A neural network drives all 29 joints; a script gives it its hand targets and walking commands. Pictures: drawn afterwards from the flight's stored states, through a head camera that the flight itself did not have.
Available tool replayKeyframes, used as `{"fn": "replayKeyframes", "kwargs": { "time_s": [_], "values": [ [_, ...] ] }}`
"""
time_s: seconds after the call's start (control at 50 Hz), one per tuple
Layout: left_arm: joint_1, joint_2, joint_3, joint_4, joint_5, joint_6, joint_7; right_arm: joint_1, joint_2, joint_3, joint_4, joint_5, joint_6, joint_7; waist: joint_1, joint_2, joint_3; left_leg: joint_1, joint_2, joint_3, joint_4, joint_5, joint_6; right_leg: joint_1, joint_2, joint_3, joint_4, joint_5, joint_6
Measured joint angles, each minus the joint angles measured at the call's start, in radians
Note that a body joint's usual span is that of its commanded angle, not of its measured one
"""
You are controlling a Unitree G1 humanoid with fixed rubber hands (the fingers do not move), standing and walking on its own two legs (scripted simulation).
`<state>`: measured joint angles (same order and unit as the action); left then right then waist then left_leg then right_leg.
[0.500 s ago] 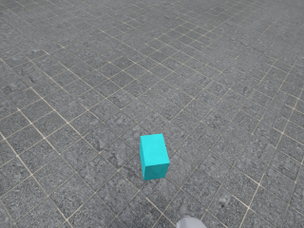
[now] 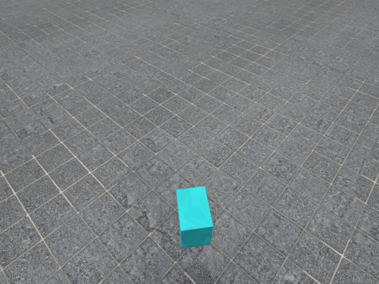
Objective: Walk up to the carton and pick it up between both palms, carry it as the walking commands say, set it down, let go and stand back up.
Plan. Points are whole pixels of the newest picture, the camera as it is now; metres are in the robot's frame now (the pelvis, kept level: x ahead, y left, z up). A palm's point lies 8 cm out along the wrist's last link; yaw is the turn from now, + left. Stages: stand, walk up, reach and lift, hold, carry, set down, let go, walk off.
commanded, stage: walk up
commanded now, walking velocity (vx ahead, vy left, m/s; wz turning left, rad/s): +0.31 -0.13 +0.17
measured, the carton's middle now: (193, 217) +0.56 -0.03 -0.66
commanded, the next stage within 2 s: none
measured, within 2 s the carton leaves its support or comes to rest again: neither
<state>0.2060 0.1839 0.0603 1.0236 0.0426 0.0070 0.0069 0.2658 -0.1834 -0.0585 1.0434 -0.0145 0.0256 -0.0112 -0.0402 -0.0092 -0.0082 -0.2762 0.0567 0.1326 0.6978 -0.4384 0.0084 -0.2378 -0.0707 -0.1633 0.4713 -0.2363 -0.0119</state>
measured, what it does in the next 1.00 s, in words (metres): walks ahead: left foot, then right foot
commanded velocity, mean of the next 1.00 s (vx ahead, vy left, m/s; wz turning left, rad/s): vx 0.09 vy -0.04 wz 0.07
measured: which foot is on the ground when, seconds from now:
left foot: up 0.00-0.02, down 0.04-0.44, up 0.46-0.88, down 0.90-1.00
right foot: down 0.00-0.04, up 0.06-0.42, down 0.44-0.90, up 0.92-1.00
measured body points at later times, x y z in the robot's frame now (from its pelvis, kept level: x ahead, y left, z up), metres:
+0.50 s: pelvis +0.15 -0.07 -0.02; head +0.19 -0.07 +0.43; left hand +0.26 +0.17 -0.16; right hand +0.10 -0.32 -0.16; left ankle +0.00 +0.10 -0.70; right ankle +0.24 -0.19 -0.74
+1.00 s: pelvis +0.14 +0.00 +0.00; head +0.16 +0.03 +0.44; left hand +0.19 +0.27 -0.16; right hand +0.25 -0.26 -0.12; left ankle +0.14 +0.10 -0.74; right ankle +0.20 -0.17 -0.69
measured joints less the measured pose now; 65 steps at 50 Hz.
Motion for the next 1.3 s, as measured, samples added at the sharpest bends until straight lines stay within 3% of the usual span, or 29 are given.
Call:
{"fn": "replayKeyframes", "kwargs": {
  "time_s": [0.04, 0.08, 0.12, 0.18, 0.26, 0.38, 0.42, 0.46, 0.52, 0.62, 0.72, 0.86, 0.9, 0.92, 0.98, 1.04, 1.1, 1.2, 1.3],
  "values": [
    [0.026, 0.011, 0.004, 0.001, 0.001, 0.003, -0.003, 0.032, -0.015, 0.0, -0.007, -0.004, -0.026, -0.003, -0.012, 0.006, -0.018, 0.067, 0.005, -0.006, -0.132, 0.016, 0.021, -0.041, 0.006, -0.012, 0.101, -0.104, 0.004],
    [0.036, 0.03, 0.005, 0.004, 0.006, 0.01, -0.01, 0.07, -0.014, 0.0, 0.007, -0.016, -0.042, -0.011, -0.028, -0.016, -0.026, 0.057, 0.001, -0.014, -0.112, 0.047, 0.016, -0.125, 0.009, 0.045, 0.315, -0.177, 0.016],
    [0.035, 0.042, 0.005, -0.003, 0.003, 0.01, -0.021, 0.128, -0.012, 0.004, 0.018, -0.014, -0.047, -0.011, -0.028, -0.029, -0.03, 0.095, 0.003, -0.016, -0.143, 0.055, 0.009, -0.194, 0.014, 0.089, 0.491, -0.145, 0.027],
    [0.024, 0.05, 0.003, -0.023, 0.0, 0.001, -0.038, 0.189, -0.01, 0.011, 0.028, -0.009, -0.066, -0.005, -0.028, -0.028, -0.019, 0.18, 0.017, -0.024, -0.258, 0.095, -0.011, -0.261, 0.003, 0.111, 0.582, -0.045, 0.046],
    [-0.002, 0.058, -0.002, -0.047, -0.006, 0.004, -0.048, 0.224, 0.003, 0.013, 0.031, -0.006, -0.091, -0.002, -0.034, -0.018, 0.004, 0.249, 0.052, -0.044, -0.358, 0.12, -0.032, -0.305, -0.01, 0.108, 0.495, 0.021, 0.062],
    [-0.054, 0.046, -0.02, -0.07, -0.024, 0.002, -0.061, 0.216, 0.005, -0.002, 0.029, -0.012, -0.089, 0.0, -0.029, -0.01, 0.037, 0.321, 0.085, -0.028, -0.383, 0.069, -0.083, -0.262, -0.01, 0.06, 0.171, 0.048, 0.059],
    [-0.064, 0.043, -0.021, -0.073, -0.025, -0.015, -0.053, 0.21, 0.0, -0.003, 0.033, -0.009, -0.086, 0.0, -0.029, -0.01, 0.038, 0.312, 0.092, -0.031, -0.315, 0.014, -0.096, -0.206, 0.001, 0.035, 0.061, 0.074, 0.044],
    [-0.073, 0.036, -0.018, -0.063, -0.02, -0.036, -0.033, 0.181, -0.01, 0.003, 0.038, 0.0, -0.079, -0.006, -0.017, 0.004, 0.046, 0.235, 0.108, -0.059, -0.117, -0.039, -0.081, -0.194, 0.012, 0.021, 0.058, 0.15, 0.014],
    [-0.083, 0.0, -0.037, -0.043, -0.027, -0.056, -0.011, 0.082, -0.037, 0.01, 0.03, 0.018, -0.058, -0.022, 0.002, 0.047, 0.084, 0.061, 0.053, -0.159, 0.191, -0.093, -0.059, -0.17, 0.015, 0.01, 0.069, 0.093, -0.01],
    [-0.069, -0.019, -0.04, -0.025, -0.026, -0.034, 0.008, -0.037, -0.05, 0.009, -0.012, 0.004, -0.007, -0.014, 0.042, 0.052, 0.084, -0.111, -0.015, -0.13, 0.247, -0.046, -0.045, -0.109, -0.012, 0.012, -0.021, 0.119, -0.006],
    [-0.037, 0.005, -0.028, -0.049, -0.014, -0.011, 0.033, -0.108, -0.08, -0.019, -0.074, -0.013, 0.055, 0.019, 0.055, 0.046, 0.073, -0.239, -0.043, -0.105, 0.381, 0.042, -0.076, -0.094, -0.056, 0.007, -0.032, 0.123, 0.012],
    [-0.007, 0.074, 0.004, -0.078, -0.006, 0.017, 0.009, -0.137, -0.093, 0.002, -0.125, 0.001, 0.048, 0.036, 0.058, -0.008, 0.059, -0.085, -0.026, -0.084, 0.035, 0.096, -0.066, -0.091, -0.103, 0.019, -0.029, 0.133, 0.057],
    [-0.001, 0.086, 0.007, -0.085, -0.011, 0.029, 0.005, -0.124, -0.1, 0.01, -0.14, 0.005, 0.027, 0.032, 0.044, -0.003, 0.054, 0.003, -0.013, -0.076, -0.123, 0.152, -0.058, -0.119, -0.102, 0.015, 0.034, 0.108, 0.068],
    [-0.005, 0.094, 0.005, -0.085, -0.011, 0.035, 0.002, -0.119, -0.092, 0.011, -0.136, 0.004, 0.015, 0.029, 0.038, -0.013, 0.058, 0.005, -0.017, -0.074, -0.13, 0.141, -0.042, -0.145, -0.1, 0.034, 0.091, 0.037, 0.063],
    [-0.014, 0.099, -0.002, -0.084, -0.026, 0.067, 0.005, -0.085, -0.054, 0.023, -0.137, -0.002, 0.002, 0.017, 0.039, -0.037, 0.066, 0.005, -0.022, -0.072, -0.123, 0.139, 0.0, -0.215, -0.031, 0.148, 0.323, -0.177, 0.041],
    [-0.002, 0.095, -0.009, -0.076, -0.029, 0.069, -0.001, -0.075, -0.026, 0.042, -0.14, -0.003, -0.011, 0.008, 0.037, -0.046, 0.065, 0.035, -0.017, -0.068, -0.187, 0.179, 0.011, -0.24, 0.024, 0.184, 0.489, -0.145, 0.041],
    [0.023, 0.08, -0.019, -0.047, -0.022, 0.062, -0.01, -0.079, -0.007, 0.045, -0.135, -0.01, -0.026, 0.003, 0.04, -0.056, 0.052, 0.076, -0.031, -0.05, -0.261, 0.213, 0.018, -0.182, 0.032, 0.186, 0.458, -0.102, 0.043],
    [0.038, 0.059, -0.032, -0.014, -0.028, 0.059, -0.002, -0.085, 0.0, 0.041, -0.123, -0.015, -0.041, -0.012, 0.046, -0.05, 0.03, 0.082, -0.043, -0.024, -0.291, 0.23, 0.025, -0.064, 0.041, 0.184, 0.27, -0.161, 0.047],
    [0.024, 0.073, -0.019, -0.018, -0.026, 0.062, -0.004, -0.066, -0.016, 0.024, -0.118, -0.016, -0.03, -0.029, 0.03, -0.027, 0.016, 0.02, -0.008, -0.026, -0.249, 0.225, 0.006, -0.08, 0.057, 0.161, 0.303, -0.218, 0.062]
  ]
}}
